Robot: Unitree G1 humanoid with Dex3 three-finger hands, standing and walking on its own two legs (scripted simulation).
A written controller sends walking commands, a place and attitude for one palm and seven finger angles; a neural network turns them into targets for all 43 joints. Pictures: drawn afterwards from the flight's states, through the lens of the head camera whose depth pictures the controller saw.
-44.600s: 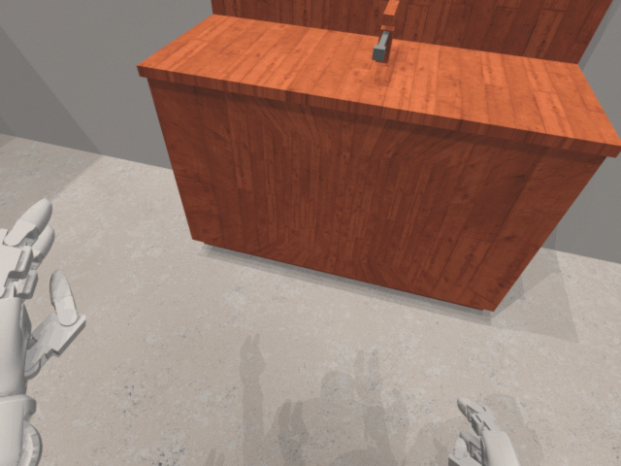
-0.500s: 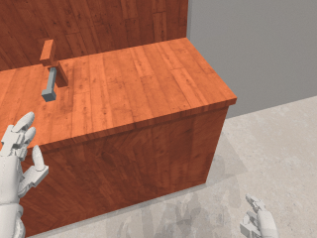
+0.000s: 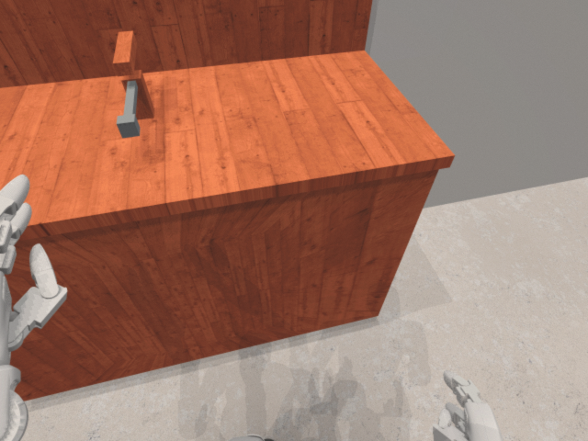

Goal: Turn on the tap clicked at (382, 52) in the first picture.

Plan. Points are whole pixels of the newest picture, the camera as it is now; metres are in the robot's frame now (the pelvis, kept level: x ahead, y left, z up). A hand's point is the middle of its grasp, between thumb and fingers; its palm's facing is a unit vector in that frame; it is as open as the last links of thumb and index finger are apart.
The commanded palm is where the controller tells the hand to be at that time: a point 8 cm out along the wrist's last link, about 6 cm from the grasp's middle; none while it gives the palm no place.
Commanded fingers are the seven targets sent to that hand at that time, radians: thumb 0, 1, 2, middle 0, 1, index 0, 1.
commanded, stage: step back with the hand held close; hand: left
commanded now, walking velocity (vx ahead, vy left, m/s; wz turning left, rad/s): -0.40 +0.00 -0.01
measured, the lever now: (128, 126) +0.56 +0.32 +0.12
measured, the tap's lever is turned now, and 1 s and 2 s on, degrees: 0 0 0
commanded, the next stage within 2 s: stop stepping back and stand still in 0.44 s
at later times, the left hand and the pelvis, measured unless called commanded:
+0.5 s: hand (63, 356) +0.16 +0.22 +0.16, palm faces +0.25 -0.85 -0.46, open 7.4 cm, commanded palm +0.09 +0.26 +0.19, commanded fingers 0.00 0.90 0.90 -0.20 -0.30 -0.20 -0.30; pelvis -0.09 +0.00 +0.01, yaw -5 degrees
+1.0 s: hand out of the picture +0.02 +0.19 +0.17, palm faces +0.39 -0.84 -0.38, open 7.4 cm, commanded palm -0.04 +0.24 +0.19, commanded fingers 0.00 0.90 0.90 -0.20 -0.30 -0.20 -0.30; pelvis -0.20 -0.04 +0.02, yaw +0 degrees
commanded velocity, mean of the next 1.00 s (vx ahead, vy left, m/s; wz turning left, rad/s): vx -0.08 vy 0.05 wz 0.03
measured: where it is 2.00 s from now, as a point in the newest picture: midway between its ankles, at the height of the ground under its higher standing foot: outside the picture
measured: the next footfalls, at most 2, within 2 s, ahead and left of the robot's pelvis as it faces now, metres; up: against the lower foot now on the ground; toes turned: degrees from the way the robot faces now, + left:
right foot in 0.12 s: -0.07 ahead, -0.09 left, +0.00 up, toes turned -3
left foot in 0.38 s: -0.04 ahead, +0.10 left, +0.00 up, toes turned +0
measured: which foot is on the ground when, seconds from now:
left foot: down 0.00-0.14, up 0.16-0.36, down 0.38-0.72, up 0.74-1.00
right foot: up 0.00-0.10, down 0.12-0.44, up 0.46-0.68, down 0.70-1.00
